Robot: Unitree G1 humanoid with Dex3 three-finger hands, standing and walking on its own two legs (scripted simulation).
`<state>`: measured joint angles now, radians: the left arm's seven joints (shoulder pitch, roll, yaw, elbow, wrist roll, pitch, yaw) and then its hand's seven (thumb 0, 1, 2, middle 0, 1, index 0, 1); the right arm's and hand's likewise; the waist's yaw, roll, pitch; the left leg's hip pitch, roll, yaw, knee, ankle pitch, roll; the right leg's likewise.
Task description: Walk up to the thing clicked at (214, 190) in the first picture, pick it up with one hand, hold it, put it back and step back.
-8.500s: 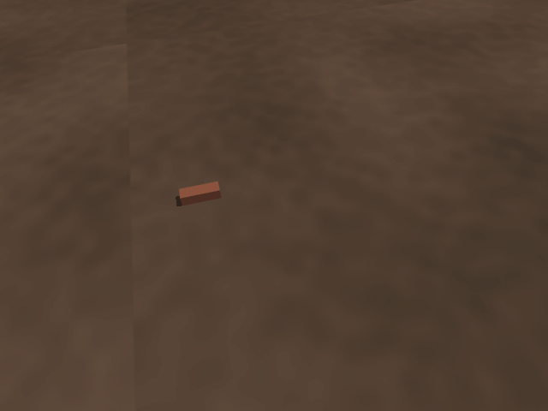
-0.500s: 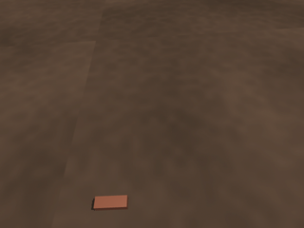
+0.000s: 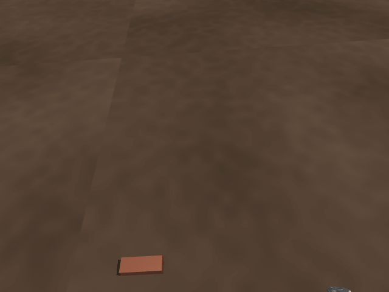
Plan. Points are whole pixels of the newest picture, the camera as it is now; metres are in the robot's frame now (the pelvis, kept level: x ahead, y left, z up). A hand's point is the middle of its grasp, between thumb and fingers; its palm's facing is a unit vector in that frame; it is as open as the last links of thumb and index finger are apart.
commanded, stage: stand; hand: left
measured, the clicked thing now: (142, 265) +0.39 +0.30 -0.75
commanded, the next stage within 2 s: walk up in 1.44 s
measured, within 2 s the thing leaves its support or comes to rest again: neither
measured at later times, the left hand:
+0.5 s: hand out of the picture +0.05 +0.25 -0.16, palm faces -0.02 -0.94 -0.34, open 7.4 cm
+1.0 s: hand out of the picture +0.08 +0.25 -0.16, palm faces -0.03 -0.94 -0.34, open 7.4 cm
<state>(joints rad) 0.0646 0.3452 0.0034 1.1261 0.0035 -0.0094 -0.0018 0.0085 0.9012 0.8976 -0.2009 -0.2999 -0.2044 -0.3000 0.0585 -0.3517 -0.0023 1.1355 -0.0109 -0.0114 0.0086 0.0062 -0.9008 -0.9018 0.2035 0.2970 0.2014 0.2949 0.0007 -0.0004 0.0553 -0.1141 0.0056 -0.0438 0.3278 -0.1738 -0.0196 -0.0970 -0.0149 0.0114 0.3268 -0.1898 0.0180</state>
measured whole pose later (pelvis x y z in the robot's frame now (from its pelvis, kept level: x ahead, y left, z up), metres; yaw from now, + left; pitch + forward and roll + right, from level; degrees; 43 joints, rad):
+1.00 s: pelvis +0.00 +0.00 +0.00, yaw +0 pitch -2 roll +0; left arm 0.10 0.35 -0.01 1.12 0.00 -0.01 0.00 0.01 0.90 0.90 -0.20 -0.30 -0.20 -0.30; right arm 0.10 -0.36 0.01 1.13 -0.01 -0.01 0.01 0.01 -0.90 -0.90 0.20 0.30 0.20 0.29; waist 0.00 0.00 0.06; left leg -0.12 0.01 -0.04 0.33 -0.18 -0.02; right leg -0.11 -0.01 0.01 0.34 -0.20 0.02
